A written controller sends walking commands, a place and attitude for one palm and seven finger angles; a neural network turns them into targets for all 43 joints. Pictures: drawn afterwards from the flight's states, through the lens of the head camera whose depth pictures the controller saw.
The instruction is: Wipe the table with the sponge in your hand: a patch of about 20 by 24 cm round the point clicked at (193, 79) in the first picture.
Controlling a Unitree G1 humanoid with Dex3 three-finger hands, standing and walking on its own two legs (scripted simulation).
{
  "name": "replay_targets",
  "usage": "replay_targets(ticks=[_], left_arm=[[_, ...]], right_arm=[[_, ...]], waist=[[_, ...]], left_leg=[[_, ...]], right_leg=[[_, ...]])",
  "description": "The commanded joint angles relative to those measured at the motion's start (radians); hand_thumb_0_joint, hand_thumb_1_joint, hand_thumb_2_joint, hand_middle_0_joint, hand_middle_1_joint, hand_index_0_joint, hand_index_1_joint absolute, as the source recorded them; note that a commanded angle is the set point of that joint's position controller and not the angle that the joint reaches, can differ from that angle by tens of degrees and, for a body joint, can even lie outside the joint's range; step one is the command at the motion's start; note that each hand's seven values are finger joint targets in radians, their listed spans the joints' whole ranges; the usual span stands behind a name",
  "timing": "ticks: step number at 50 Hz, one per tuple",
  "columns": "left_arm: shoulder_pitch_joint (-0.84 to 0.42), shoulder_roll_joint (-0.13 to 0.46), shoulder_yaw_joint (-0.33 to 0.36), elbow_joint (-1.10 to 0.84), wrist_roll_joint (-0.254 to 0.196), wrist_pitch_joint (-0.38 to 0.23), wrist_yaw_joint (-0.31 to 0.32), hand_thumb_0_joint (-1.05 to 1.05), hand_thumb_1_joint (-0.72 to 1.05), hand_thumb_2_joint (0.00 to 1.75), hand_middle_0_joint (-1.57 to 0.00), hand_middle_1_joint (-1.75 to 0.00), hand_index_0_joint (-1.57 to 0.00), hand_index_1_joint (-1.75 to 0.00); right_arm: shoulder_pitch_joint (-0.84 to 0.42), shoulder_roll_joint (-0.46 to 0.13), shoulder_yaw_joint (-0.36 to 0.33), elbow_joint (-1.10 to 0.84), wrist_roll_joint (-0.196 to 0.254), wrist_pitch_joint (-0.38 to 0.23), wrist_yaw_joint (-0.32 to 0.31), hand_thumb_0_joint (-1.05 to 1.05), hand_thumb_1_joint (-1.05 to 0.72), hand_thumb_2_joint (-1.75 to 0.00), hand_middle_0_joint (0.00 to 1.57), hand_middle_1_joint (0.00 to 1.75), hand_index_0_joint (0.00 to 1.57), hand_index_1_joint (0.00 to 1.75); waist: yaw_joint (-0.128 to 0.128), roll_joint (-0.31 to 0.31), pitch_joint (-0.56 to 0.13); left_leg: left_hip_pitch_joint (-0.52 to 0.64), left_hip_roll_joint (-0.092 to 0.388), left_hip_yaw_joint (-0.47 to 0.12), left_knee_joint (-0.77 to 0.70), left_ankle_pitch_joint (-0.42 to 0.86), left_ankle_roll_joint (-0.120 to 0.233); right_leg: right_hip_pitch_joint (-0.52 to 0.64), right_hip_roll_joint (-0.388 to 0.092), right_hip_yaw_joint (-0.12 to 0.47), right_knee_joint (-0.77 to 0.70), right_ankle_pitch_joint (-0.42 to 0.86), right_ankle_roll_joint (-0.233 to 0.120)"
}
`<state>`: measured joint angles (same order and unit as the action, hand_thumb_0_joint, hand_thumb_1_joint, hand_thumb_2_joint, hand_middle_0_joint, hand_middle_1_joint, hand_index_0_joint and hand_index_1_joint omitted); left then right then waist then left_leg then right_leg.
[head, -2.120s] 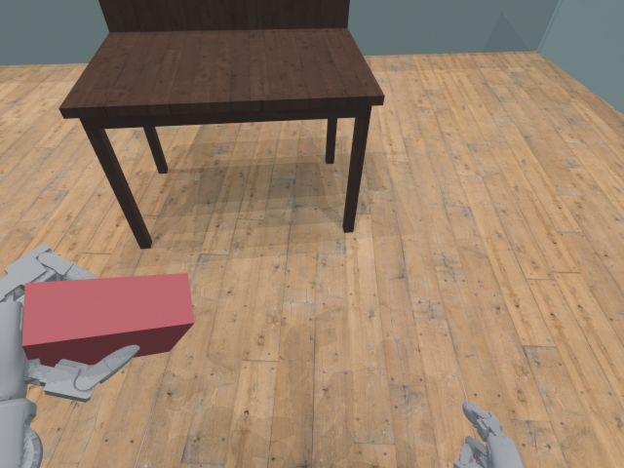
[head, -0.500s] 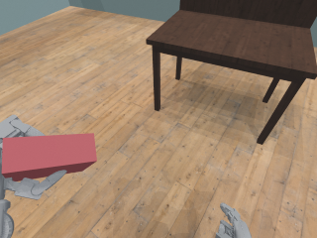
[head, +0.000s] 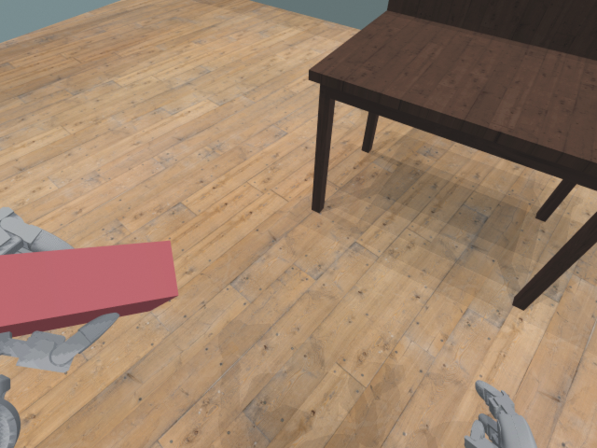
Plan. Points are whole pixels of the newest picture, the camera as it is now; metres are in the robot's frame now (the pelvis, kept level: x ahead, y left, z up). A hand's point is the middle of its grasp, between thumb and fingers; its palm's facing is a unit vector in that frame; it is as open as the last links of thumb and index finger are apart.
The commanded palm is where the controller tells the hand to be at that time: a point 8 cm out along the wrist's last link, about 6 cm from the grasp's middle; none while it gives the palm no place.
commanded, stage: walk to a spot facing it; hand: left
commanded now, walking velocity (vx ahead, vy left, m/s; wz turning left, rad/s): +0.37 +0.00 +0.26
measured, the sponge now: (113, 286) +0.22 +0.20 +0.17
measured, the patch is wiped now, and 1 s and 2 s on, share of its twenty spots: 0.00 0.00 0.00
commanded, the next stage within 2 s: none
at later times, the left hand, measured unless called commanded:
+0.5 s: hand (139, 214) +0.30 +0.20 +0.19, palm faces +0.55 -0.70 -0.45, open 9.3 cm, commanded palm +0.24 +0.24 +0.19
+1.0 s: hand (153, 149) +0.39 +0.22 +0.20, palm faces +0.65 -0.57 -0.50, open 9.3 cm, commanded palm +0.34 +0.24 +0.19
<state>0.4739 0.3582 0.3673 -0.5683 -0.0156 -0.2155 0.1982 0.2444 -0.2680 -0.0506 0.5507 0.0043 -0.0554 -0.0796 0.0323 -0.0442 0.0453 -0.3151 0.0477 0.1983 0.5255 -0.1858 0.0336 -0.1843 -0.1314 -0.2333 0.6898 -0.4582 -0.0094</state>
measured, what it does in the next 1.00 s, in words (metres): walks ahead, turning left: right foot, then left foot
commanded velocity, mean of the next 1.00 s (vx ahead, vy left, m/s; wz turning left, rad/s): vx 0.36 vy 0.00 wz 0.37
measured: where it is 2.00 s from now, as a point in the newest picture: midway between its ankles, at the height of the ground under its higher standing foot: (322, 375)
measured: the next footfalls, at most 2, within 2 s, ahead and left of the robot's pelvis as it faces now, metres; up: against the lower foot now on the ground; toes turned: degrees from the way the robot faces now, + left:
right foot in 0.30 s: +0.18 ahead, -0.16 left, +0.00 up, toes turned -5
left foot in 0.68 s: +0.27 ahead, +0.10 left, +0.00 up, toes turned +23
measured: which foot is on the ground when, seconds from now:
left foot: down 0.00-0.30, up 0.32-0.66, down 0.68-1.00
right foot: down 0.00-0.00, up 0.02-0.28, down 0.30-0.68, up 0.70-0.98, down 1.00-1.00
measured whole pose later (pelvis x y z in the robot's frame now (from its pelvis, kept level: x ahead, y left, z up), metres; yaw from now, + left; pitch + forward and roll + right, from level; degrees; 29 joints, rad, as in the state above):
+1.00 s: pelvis +0.28 -0.07 +0.00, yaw +19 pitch +0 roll +0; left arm 0.50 0.39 0.39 -0.55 -0.02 -0.23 0.14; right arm 0.26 -0.11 0.03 0.61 0.01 -0.10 -0.06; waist 0.04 0.05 0.04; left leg -0.30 0.09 0.04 0.62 -0.32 -0.02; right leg -0.35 -0.11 -0.16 0.62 -0.35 0.06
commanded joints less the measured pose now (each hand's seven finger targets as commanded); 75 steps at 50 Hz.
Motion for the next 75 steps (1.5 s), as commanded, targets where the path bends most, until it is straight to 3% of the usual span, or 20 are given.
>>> replay_targets(ticks=[1, 13, 14, 15, 17, 22, 31, 32, 34, 35, 48, 49, 51, 59, 65, 68, 69, 70, 71, 75], left_arm=[[-0.13, 0.206, 0.095, -0.126, 0.004, -0.069, -0.004, 0.0, 0.1, 1.3, -1.2, -1.6, -1.2, -1.6], [-0.081, 0.132, 0.096, -0.068, -0.007, -0.056, -0.033, 0.0, 0.1, 1.3, -1.2, -1.6, -1.2, -1.6], [-0.106, 0.126, 0.079, -0.049, 0.0, -0.043, -0.034, 0.0, 0.1, 1.3, -1.2, -1.6, -1.2, -1.6], [-0.14, 0.188, 0.105, -0.048, 0.009, -0.034, -0.028, 0.0, 0.1, 1.3, -1.2, -1.6, -1.2, -1.6], [-0.182, 0.221, 0.126, -0.066, -0.009, -0.041, -0.027, 0.0, 0.1, 1.3, -1.2, -1.6, -1.2, -1.6], [-0.115, 0.178, 0.112, -0.127, 0.004, -0.065, -0.029, 0.0, 0.1, 1.3, -1.2, -1.6, -1.2, -1.6], [-0.058, 0.168, 0.121, -0.234, -0.012, -0.053, 0.021, 0.0, 0.1, 1.3, -1.2, -1.6, -1.2, -1.6], [-0.075, 0.175, 0.124, -0.248, -0.011, -0.064, 0.023, 0.0, 0.1, 1.3, -1.2, -1.6, -1.2, -1.6], [-0.084, 0.157, 0.102, -0.27, -0.017, -0.089, 0.019, 0.0, 0.1, 1.3, -1.2, -1.6, -1.2, -1.6], [-0.093, 0.194, 0.111, -0.159, -0.002, -0.081, 0.0, 0.0, 0.1, 1.3, -1.2, -1.6, -1.2, -1.6], [-0.079, 0.123, 0.095, -0.084, -0.013, -0.046, -0.039, 0.0, 0.1, 1.3, -1.2, -1.6, -1.2, -1.6], [-0.114, 0.135, 0.087, -0.069, -0.003, -0.03, -0.039, 0.0, 0.1, 1.3, -1.2, -1.6, -1.2, -1.6], [-0.16, 0.232, 0.138, -0.038, -0.007, -0.005, -0.025, 0.0, 0.1, 1.3, -1.2, -1.6, -1.2, -1.6], [-0.074, 0.2, 0.133, -0.176, -0.006, -0.05, -0.02, 0.0, 0.1, 1.3, -1.2, -1.6, -1.2, -1.6], [0.018, 0.178, 0.155, -0.239, -0.022, -0.033, 0.012, 0.0, 0.1, 1.3, -1.2, -1.6, -1.2, -1.6], [-0.04, 0.177, 0.135, -0.244, -0.026, -0.03, 0.02, 0.0, 0.1, 1.3, -1.2, -1.6, -1.2, -1.6], [-0.041, 0.158, 0.11, -0.245, -0.027, -0.04, 0.016, 0.0, 0.1, 1.3, -1.2, -1.6, -1.2, -1.6], [-0.068, 0.163, 0.113, -0.296, -0.033, -0.067, 0.014, 0.0, 0.1, 1.3, -1.2, -1.6, -1.2, -1.6], [-0.142, 0.221, 0.144, -0.314, -0.015, -0.086, 0.008, 0.0, 0.1, 1.3, -1.2, -1.6, -1.2, -1.6], [-0.03, 0.249, 0.197, -0.383, -0.02, -0.069, -0.028, 0.0, 0.1, 1.3, -1.2, -1.6, -1.2, -1.6]], right_arm=[[-0.087, -0.06, 0.0, -0.111, 0.001, -0.058, 0.022, 0.0, -0.9, -0.9, 0.2, 0.3, 0.2, 0.3], [-0.094, -0.027, 0.004, -0.059, 0.005, -0.089, 0.004, 0.0, -0.9, -0.9, 0.2, 0.3, 0.2, 0.3], [-0.089, -0.014, 0.008, -0.062, 0.009, -0.083, 0.0, 0.0, -0.9, -0.9, 0.2, 0.3, 0.2, 0.3], [-0.096, 0.015, 0.014, -0.07, 0.01, -0.074, 0.002, 0.0, -0.9, -0.9, 0.2, 0.3, 0.2, 0.3], [-0.143, -0.029, 0.002, -0.064, 0.0, -0.086, 0.008, 0.0, -0.9, -0.9, 0.2, 0.3, 0.2, 0.3], [-0.152, -0.021, 0.018, -0.055, -0.004, -0.037, 0.017, 0.0, -0.9, -0.9, 0.2, 0.3, 0.2, 0.3], [-0.081, -0.018, -0.017, -0.137, -0.003, -0.03, 0.011, 0.0, -0.9, -0.9, 0.2, 0.3, 0.2, 0.3], [-0.061, -0.028, -0.025, -0.138, -0.001, -0.032, 0.002, 0.0, -0.9, -0.9, 0.2, 0.3, 0.2, 0.3], [-0.078, -0.063, -0.03, -0.146, 0.002, -0.047, 0.015, 0.0, -0.9, -0.9, 0.2, 0.3, 0.2, 0.3], [-0.083, -0.065, -0.02, -0.132, 0.011, -0.051, 0.033, 0.0, -0.9, -0.9, 0.2, 0.3, 0.2, 0.3], [-0.102, -0.031, 0.002, -0.066, 0.008, -0.09, 0.001, 0.0, -0.9, -0.9, 0.2, 0.3, 0.2, 0.3], [-0.101, -0.017, 0.008, -0.068, 0.012, -0.085, -0.004, 0.0, -0.9, -0.9, 0.2, 0.3, 0.2, 0.3], [-0.158, -0.016, 0.014, -0.084, 0.0, -0.087, -0.003, 0.0, -0.9, -0.9, 0.2, 0.3, 0.2, 0.3], [-0.159, -0.02, 0.005, -0.082, -0.009, -0.04, 0.012, 0.0, -0.9, -0.9, 0.2, 0.3, 0.2, 0.3], [-0.11, -0.007, -0.013, -0.161, -0.006, -0.026, 0.02, 0.0, -0.9, -0.9, 0.2, 0.3, 0.2, 0.3], [-0.062, -0.021, -0.027, -0.156, -0.005, -0.025, 0.008, 0.0, -0.9, -0.9, 0.2, 0.3, 0.2, 0.3], [-0.055, -0.041, -0.035, -0.158, 0.003, -0.028, 0.004, 0.0, -0.9, -0.9, 0.2, 0.3, 0.2, 0.3], [-0.087, -0.062, -0.035, -0.164, 0.0, -0.038, 0.011, 0.0, -0.9, -0.9, 0.2, 0.3, 0.2, 0.3], [-0.079, -0.071, -0.03, -0.166, 0.007, -0.058, 0.033, 0.0, -0.9, -0.9, 0.2, 0.3, 0.2, 0.3], [-0.124, -0.056, -0.039, -0.134, 0.022, -0.056, 0.045, 0.0, -0.9, -0.9, 0.2, 0.3, 0.2, 0.3]], waist=[[-0.048, 0.279, -0.15], [-0.019, 0.176, -0.108], [-0.016, 0.041, -0.115], [-0.009, -0.277, -0.126], [-0.003, -0.254, -0.082], [-0.022, -0.115, -0.072], [-0.034, -0.077, -0.17], [-0.059, 0.027, -0.219], [-0.051, 0.427, -0.25], [-0.053, 0.296, -0.183], [-0.014, 0.173, -0.113], [-0.011, 0.058, -0.115], [0.025, -0.346, -0.089], [-0.018, -0.099, -0.091], [0.015, -0.158, -0.131], [-0.057, -0.066, -0.213], [-0.08, 0.106, -0.243], [-0.062, 0.39, -0.253], [-0.063, 0.352, -0.228], [-0.04, 0.282, -0.205]], left_leg=[[0.389, 0.411, -0.722, -0.218, 0.185, 0.253], [-0.079, 0.162, -0.18, -0.039, -0.293, 0.065], [-0.142, 0.094, -0.125, 0.163, -0.32, 0.037], [-0.361, -0.014, -0.053, 0.49, -0.369, -0.007], [-0.464, 0.018, -0.22, 0.796, -0.317, -0.035], [-0.34, 0.068, -0.149, 0.59, -0.19, -0.058], [0.05, -0.052, 0.068, -0.004, -0.038, -0.034], [0.218, -0.042, 0.039, -0.052, 0.0, -0.008], [0.476, 0.359, -0.655, -0.149, 0.372, 0.206], [0.375, 0.403, -0.721, -0.187, 0.27, 0.25], [-0.08, 0.165, -0.232, -0.067, -0.296, 0.077], [-0.138, 0.102, -0.18, 0.11, -0.345, 0.049], [-0.471, -0.032, -0.166, 0.697, -0.416, -0.025], [-0.311, 0.06, -0.098, 0.511, -0.163, -0.072], [-0.181, 0.023, 0.027, 0.173, -0.171, -0.056], [0.108, -0.074, 0.09, -0.017, -0.057, -0.041], [0.314, 0.005, -0.063, -0.067, 0.022, 0.008], [0.436, 0.29, -0.523, -0.1, 0.43, 0.169], [0.431, 0.408, -0.777, -0.135, 0.607, 0.266], [0.216, 0.295, -0.551, -0.156, 0.18, 0.217]], right_leg=[[-0.498, 0.034, 0.216, 0.576, -0.134, 0.022], [0.053, 0.083, 0.012, -0.141, 0.133, 0.071], [0.108, 0.015, 0.122, -0.244, 0.054, 0.033], [0.218, -0.23, 0.516, -0.378, -0.007, -0.076], [0.183, -0.373, 0.736, -0.465, 0.027, -0.176], [0.116, -0.256, 0.223, -0.382, 0.415, -0.114], [0.105, -0.191, 0.06, -0.099, 0.618, -0.069], [0.016, -0.156, 0.018, 0.099, 0.628, -0.028], [-0.406, 0.064, 0.082, 0.574, -0.152, 0.049], [-0.483, 0.032, 0.201, 0.639, -0.155, 0.032], [0.036, 0.081, 0.022, -0.146, 0.129, 0.083], [0.089, 0.024, 0.113, -0.246, 0.059, 0.053], [0.173, -0.396, 0.742, -0.493, -0.054, -0.139], [0.145, -0.26, 0.115, -0.367, 0.535, -0.085], [0.179, -0.27, 0.053, -0.261, 0.693, -0.093], [0.057, -0.214, -0.032, 0.078, 0.728, -0.027], [-0.124, -0.16, -0.033, 0.333, 0.548, 0.021], [-0.383, 0.016, 0.022, 0.608, -0.09, 0.082], [-0.514, 0.044, 0.152, 0.721, -0.248, 0.065], [-0.527, -0.012, 0.229, 0.667, -0.04, 0.083]])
